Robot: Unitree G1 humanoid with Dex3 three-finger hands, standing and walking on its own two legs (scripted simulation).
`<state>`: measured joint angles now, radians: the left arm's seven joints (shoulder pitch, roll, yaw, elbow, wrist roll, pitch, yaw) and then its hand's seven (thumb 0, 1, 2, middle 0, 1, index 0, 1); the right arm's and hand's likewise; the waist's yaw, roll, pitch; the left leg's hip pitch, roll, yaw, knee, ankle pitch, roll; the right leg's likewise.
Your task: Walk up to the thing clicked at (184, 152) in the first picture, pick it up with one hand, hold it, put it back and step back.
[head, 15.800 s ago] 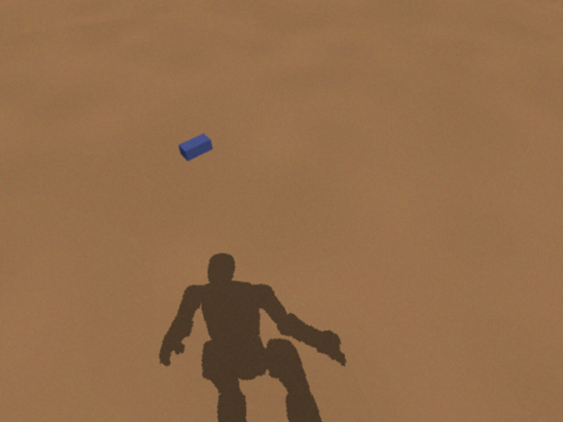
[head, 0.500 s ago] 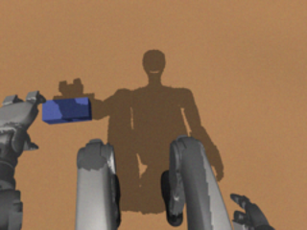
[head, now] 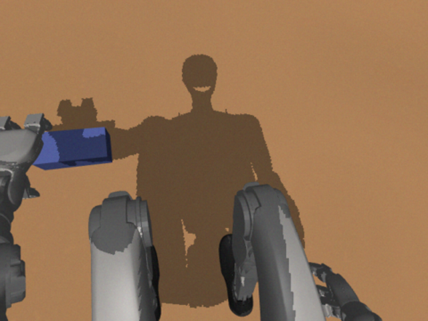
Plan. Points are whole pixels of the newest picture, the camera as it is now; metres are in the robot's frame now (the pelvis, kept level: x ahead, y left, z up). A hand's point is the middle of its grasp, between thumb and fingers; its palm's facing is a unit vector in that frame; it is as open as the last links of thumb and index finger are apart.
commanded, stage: rise first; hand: left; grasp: from above
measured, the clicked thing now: (74, 148) +0.46 +0.32 -0.31
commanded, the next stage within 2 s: none
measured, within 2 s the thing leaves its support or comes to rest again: neither
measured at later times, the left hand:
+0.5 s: hand (37, 163) +0.39 +0.34 -0.18, palm faces -0.45 -0.09 -0.89, open 14.0 cm
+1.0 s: hand (37, 159) +0.40 +0.35 -0.19, palm faces -0.45 -0.08 -0.89, open 14.0 cm
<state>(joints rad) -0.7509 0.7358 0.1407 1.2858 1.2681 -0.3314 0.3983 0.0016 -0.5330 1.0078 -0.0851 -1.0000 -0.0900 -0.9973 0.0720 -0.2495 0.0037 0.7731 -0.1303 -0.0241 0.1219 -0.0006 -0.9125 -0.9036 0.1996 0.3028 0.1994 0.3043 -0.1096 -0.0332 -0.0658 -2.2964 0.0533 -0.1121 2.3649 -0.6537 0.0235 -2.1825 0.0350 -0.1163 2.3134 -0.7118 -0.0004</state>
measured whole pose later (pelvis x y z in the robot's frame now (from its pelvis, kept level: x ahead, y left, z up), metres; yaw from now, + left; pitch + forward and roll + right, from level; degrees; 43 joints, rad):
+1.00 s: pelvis +0.00 +0.00 -0.02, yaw -2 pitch +32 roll -9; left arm -0.81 0.80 0.15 1.39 1.28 -0.31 0.43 0.00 -0.52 0.99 -0.08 -1.04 -0.10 -1.03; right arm 0.08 -0.26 0.06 0.78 -0.16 -0.04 0.14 0.00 -0.91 -0.90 0.20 0.30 0.20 0.30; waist -0.16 -0.05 -0.03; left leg -2.35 0.05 -0.14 2.45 -0.67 0.02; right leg -2.22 0.04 -0.14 2.38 -0.72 0.00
